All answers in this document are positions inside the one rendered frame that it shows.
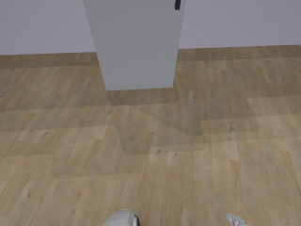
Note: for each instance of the fridge door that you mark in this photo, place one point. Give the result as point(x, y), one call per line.
point(136, 40)

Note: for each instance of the left robot thigh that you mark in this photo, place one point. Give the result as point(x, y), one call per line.
point(121, 218)

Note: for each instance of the robot right hand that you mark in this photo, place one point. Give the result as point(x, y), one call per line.
point(235, 220)

